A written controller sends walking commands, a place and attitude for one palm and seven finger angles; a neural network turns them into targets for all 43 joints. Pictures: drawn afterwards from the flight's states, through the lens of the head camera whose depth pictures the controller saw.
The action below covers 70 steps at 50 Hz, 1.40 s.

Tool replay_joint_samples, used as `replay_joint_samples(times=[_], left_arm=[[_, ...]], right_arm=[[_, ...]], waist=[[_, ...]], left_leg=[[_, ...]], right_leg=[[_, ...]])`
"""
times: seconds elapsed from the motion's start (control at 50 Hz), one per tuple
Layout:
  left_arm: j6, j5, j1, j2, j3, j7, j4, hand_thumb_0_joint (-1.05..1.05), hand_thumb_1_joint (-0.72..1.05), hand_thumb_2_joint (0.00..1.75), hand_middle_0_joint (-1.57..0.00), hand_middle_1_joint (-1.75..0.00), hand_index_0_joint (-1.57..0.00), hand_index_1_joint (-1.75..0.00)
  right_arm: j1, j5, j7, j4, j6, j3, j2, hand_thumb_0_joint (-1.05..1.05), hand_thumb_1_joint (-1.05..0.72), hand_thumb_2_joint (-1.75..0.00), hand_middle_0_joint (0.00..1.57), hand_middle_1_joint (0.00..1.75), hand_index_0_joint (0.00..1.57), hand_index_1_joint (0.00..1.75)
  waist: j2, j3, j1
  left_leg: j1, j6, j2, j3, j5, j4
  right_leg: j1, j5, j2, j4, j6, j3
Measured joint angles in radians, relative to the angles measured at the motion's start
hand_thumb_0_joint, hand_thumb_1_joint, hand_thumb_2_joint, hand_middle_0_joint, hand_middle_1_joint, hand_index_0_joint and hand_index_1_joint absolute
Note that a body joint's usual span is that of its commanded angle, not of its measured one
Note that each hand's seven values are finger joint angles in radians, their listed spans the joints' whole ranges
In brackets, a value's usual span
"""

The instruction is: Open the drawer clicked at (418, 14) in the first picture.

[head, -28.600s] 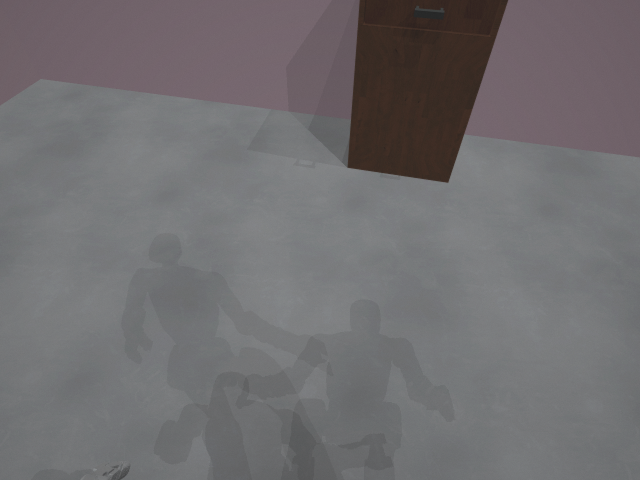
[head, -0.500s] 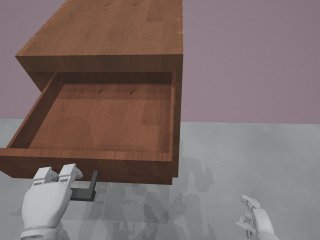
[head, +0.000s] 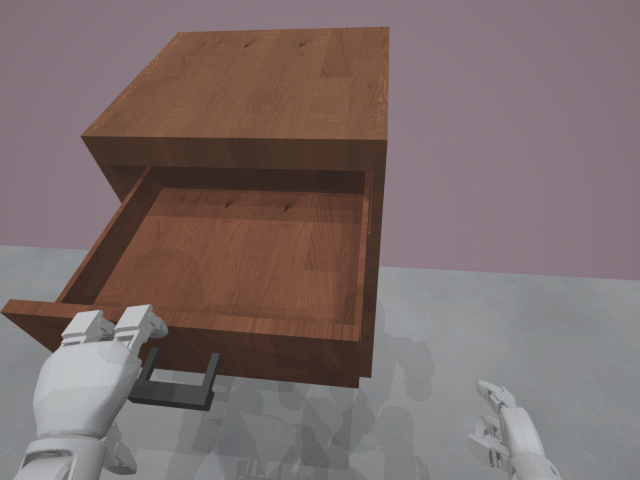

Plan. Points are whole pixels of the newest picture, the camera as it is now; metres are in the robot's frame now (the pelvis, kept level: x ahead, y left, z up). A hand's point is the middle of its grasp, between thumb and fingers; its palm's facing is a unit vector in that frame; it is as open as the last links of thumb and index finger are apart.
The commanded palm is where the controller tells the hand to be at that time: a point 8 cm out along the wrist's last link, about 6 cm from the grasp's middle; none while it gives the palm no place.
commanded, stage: lift the hand off the handle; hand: left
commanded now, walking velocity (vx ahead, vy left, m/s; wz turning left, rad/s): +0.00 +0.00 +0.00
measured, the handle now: (177, 377) +0.22 +0.24 +0.00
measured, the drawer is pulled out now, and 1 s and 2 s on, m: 0.30 0.30 0.30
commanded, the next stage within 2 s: draw the hand back to the body in 0.66 s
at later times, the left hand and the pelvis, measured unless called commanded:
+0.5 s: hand (87, 346) +0.19 +0.27 +0.14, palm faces +0.11 -0.04 -0.99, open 13.8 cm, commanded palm +0.15 +0.26 +0.20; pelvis +0.00 +0.00 +0.01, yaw +1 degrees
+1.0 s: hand (77, 353) +0.18 +0.26 +0.15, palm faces +0.11 -0.05 -0.99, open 13.8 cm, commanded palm +0.14 +0.26 +0.20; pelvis +0.00 +0.00 +0.01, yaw +1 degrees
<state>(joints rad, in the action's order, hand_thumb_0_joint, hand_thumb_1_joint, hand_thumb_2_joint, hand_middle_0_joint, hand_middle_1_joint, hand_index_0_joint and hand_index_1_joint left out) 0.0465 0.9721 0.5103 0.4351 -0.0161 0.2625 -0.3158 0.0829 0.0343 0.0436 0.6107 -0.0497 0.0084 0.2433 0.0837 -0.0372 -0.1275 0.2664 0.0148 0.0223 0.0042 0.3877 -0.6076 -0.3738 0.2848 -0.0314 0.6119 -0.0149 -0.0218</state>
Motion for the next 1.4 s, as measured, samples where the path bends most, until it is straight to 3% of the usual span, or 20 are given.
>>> replay_joint_samples(times=[0.26, 0.44, 0.7, 0.94, 1.22, 1.38, 1.4], left_arm=[[0.071, -0.043, -0.04, 0.038, -0.002, -0.106, -0.106, 0.0, -0.49, 0.3, -0.32, -1.2, -0.32, -1.2], [0.092, -0.096, -0.06, 0.097, -0.055, -0.18, -0.149, 0.0, -0.49, 0.3, -0.32, -1.2, -0.32, -1.2], [0.093, -0.151, -0.08, 0.134, -0.101, -0.252, -0.201, 0.0, -0.49, 0.3, -0.32, -1.2, -0.32, -1.2], [0.05, -0.156, -0.046, 0.132, -0.109, -0.227, -0.2, 0.0, -0.49, 0.3, -0.32, -1.2, -0.32, -1.2], [0.049, -0.16, -0.081, 0.146, -0.119, -0.241, -0.143, 0.0, -0.49, 0.3, -0.32, -1.2, -0.32, -1.2], [0.019, -0.164, -0.035, 0.15, -0.132, -0.227, -0.175, 0.0, -0.49, 0.3, -0.32, -1.2, -0.32, -1.2], [0.002, -0.322, -0.028, 0.128, -0.156, -0.225, -0.179, 0.0, -0.49, 0.3, -0.32, -1.2, -0.32, -1.2]], right_arm=[[-0.004, -0.022, -0.011, -0.002, -0.026, 0.027, 0.006, 0.01, -0.91, -0.9, 0.2, 0.3, 0.2, 0.3], [-0.008, -0.033, -0.004, 0.0, -0.038, 0.039, 0.015, 0.01, -0.91, -0.9, 0.2, 0.3, 0.2, 0.3], [-0.016, -0.044, -0.01, -0.004, -0.041, 0.036, 0.03, 0.01, -0.91, -0.9, 0.2, 0.3, 0.2, 0.3], [0.004, -0.041, -0.006, -0.001, -0.027, 0.032, 0.034, 0.01, -0.91, -0.9, 0.2, 0.3, 0.2, 0.3], [-0.008, -0.044, 0.002, 0.009, -0.023, 0.037, 0.021, 0.01, -0.91, -0.9, 0.2, 0.3, 0.2, 0.3], [0.0, -0.04, 0.0, 0.001, -0.015, 0.033, 0.027, 0.01, -0.91, -0.9, 0.2, 0.3, 0.2, 0.3], [-0.001, -0.042, 0.003, -0.002, -0.005, 0.028, 0.024, 0.01, -0.91, -0.9, 0.2, 0.3, 0.2, 0.3]], waist=[[0.019, 0.022, -0.002], [0.027, 0.042, 0.0], [0.031, 0.05, 0.008], [0.027, 0.053, -0.003], [0.026, 0.062, 0.003], [0.022, 0.055, 0.007], [0.022, 0.066, 0.014]], left_leg=[[-0.106, -0.004, -0.003, 0.0, -0.043, 0.103], [-0.159, -0.003, -0.001, -0.004, -0.067, 0.153], [-0.184, -0.004, -0.003, -0.007, -0.089, 0.189], [-0.167, -0.002, 0.0, -0.01, -0.088, 0.174], [-0.166, -0.001, -0.003, -0.012, -0.096, 0.177], [-0.156, 0.0, -0.001, -0.009, -0.09, 0.17], [-0.161, -0.001, 0.0, -0.011, -0.089, 0.168]], right_leg=[[0.108, -0.041, -0.001, -0.103, -0.005, -0.002], [0.165, -0.065, 0.001, -0.157, -0.006, -0.008], [0.191, -0.085, -0.001, -0.192, -0.006, -0.012], [0.181, -0.089, 0.002, -0.189, -0.004, -0.015], [0.178, -0.092, -0.001, -0.185, -0.003, -0.017], [0.168, -0.09, 0.001, -0.181, -0.003, -0.014], [0.175, -0.089, 0.001, -0.181, -0.002, -0.016]])
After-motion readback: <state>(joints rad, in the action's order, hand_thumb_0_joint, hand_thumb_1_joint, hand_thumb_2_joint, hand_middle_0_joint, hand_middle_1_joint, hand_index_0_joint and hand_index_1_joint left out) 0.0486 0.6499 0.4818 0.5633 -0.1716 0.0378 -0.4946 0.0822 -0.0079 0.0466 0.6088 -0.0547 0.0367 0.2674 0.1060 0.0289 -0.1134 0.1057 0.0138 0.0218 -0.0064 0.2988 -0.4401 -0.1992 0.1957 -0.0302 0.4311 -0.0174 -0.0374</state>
